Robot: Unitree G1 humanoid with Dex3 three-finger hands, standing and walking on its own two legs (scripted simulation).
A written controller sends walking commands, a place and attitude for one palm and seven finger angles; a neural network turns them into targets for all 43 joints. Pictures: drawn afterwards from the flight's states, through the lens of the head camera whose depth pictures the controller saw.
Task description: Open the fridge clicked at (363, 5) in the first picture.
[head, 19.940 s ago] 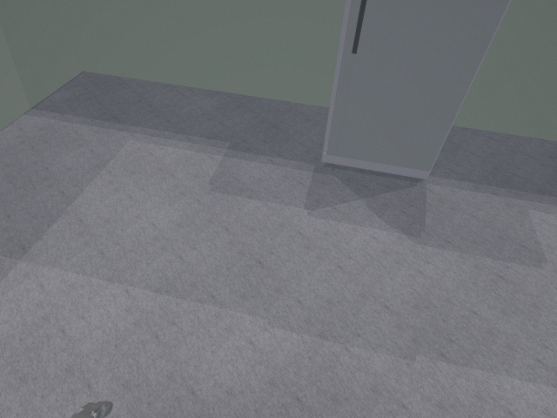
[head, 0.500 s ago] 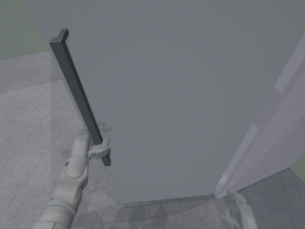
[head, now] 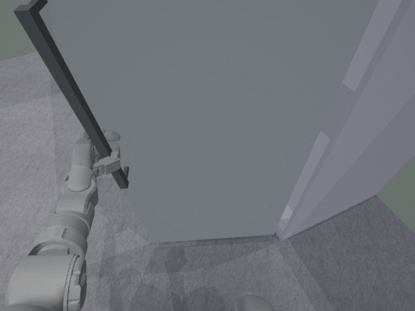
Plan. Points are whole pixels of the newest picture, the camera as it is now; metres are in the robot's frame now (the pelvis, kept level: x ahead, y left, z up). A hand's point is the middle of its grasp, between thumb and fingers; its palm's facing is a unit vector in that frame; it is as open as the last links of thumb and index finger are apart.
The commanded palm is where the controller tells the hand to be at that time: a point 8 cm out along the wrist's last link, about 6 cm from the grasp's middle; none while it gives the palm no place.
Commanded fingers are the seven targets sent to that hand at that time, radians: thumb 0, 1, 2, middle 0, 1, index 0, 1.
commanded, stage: stop walking and hold the door back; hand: left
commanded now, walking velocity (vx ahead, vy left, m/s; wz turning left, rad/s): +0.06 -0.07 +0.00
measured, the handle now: (94, 119) +0.44 +0.24 +0.13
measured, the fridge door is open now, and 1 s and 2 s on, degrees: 69 65 65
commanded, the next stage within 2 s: loosen the grip on the handle in 0.08 s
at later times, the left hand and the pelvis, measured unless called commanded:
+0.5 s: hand (111, 156) +0.42 +0.23 +0.04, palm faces +0.31 -0.91 -0.27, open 10.4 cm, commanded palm +0.37 +0.27 +0.05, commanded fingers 0.00 -0.55 0.20 -0.36 -1.28 -0.36 -1.28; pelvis +0.03 -0.02 -0.01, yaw -3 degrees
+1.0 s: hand (91, 164) +0.43 +0.29 +0.00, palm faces +0.31 -0.91 -0.28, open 14.3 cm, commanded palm +0.37 +0.33 +0.03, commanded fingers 0.00 -0.55 0.20 -0.25 -1.15 -0.25 -1.15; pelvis +0.08 +0.04 -0.01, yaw -3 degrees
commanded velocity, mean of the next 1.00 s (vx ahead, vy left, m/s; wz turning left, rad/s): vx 0.00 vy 0.00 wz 0.00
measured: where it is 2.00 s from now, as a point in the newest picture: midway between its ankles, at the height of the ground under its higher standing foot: outside the picture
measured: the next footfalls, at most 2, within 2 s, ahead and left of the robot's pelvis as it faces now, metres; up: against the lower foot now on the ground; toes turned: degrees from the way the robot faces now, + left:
left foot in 0.32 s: +0.09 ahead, +0.13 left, +0.00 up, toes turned -4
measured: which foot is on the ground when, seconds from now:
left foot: down 0.00-0.06, up 0.08-0.30, down 0.32-1.00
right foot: down 0.00-1.00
